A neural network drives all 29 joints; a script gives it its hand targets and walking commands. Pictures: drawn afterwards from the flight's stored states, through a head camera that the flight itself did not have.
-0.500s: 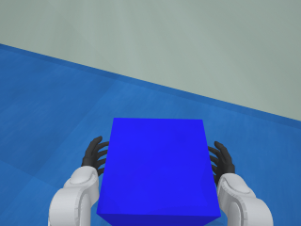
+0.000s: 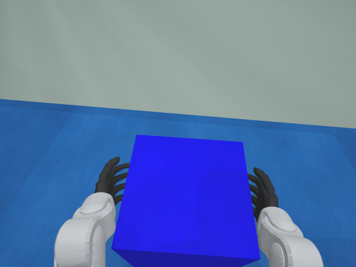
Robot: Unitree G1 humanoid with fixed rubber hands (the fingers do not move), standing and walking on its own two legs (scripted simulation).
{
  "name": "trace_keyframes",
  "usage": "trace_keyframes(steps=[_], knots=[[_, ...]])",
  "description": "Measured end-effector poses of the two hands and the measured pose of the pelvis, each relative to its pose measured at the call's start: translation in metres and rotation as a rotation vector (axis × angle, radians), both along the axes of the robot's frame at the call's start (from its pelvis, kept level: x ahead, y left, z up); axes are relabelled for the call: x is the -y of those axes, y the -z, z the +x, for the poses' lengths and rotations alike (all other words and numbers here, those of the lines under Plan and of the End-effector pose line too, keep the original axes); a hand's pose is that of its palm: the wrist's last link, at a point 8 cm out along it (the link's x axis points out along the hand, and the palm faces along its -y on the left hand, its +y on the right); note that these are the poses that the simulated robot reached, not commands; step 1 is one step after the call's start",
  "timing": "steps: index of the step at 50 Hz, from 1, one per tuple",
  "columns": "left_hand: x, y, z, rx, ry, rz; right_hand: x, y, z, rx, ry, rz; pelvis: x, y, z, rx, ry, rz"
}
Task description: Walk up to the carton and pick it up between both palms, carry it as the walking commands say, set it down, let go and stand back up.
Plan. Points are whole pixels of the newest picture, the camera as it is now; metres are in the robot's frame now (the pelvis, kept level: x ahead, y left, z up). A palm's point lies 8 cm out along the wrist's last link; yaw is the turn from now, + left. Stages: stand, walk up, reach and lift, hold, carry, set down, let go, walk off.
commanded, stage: carry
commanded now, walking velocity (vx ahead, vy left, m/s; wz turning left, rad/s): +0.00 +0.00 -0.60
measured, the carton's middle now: (183, 209) +0.25 +0.00 +0.03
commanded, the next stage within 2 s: none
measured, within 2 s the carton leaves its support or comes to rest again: neither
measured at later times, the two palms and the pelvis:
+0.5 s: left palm (142, 219) +0.21 +0.08 +0.09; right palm out of the picture +0.12 -0.21 +0.10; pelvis -0.06 -0.01 +0.00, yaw -16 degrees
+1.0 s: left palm (204, 252) +0.16 -0.03 +0.08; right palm out of the picture -0.01 -0.28 +0.09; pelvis -0.12 -0.03 -0.01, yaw -34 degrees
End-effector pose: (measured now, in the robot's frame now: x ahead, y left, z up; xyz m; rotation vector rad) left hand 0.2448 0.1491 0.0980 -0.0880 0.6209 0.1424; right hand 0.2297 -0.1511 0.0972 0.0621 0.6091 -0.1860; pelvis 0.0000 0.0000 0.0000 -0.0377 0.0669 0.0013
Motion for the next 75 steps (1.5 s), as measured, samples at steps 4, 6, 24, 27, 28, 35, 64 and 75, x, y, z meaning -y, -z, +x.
trace_keyframes(steps=[4,6,24,27,28,35,64,75], knots=[[0.04,0.016,-0.001,-0.02,0.067,0.026,0.039,0.019,-0.017,-0.019,0.065,0.025,0.021,0.013,-0.009,0.003,0.048,0.031],[0.052,0.023,-0.006,-0.062,0.096,0.046,0.05,0.027,-0.029,-0.061,0.096,0.046,0.025,0.01,-0.016,0.008,0.069,0.032],[0.068,0.009,-0.037,-0.03,0.222,-0.028,0.057,-0.002,-0.101,-0.029,0.226,-0.022,0.014,-0.003,-0.054,0.006,0.271,0.005],[0.085,0.004,-0.035,-0.02,0.289,-0.031,0.069,-0.008,-0.119,-0.019,0.291,-0.028,0.014,-0.006,-0.061,0.007,0.313,-0.007],[0.092,0.002,-0.035,-0.015,0.31,-0.031,0.073,-0.01,-0.124,-0.015,0.312,-0.029,0.014,-0.006,-0.063,0.006,0.328,-0.009],[0.152,0.003,-0.046,-0.002,0.446,0.002,0.116,0.003,-0.173,-0.003,0.446,0.002,0.033,0.002,-0.084,-0.004,0.441,0.003],[0.227,0.0,-0.112,-0.001,0.787,-0.004,0.131,-0.005,-0.318,-0.002,0.788,-0.003,0.016,-0.003,-0.142,0.008,0.795,-0.006],[0.276,0.022,-0.17,-0.049,0.938,0.07,0.147,0.024,-0.402,-0.046,0.943,0.077,0.024,0.005,-0.182,0.02,0.929,0.023]])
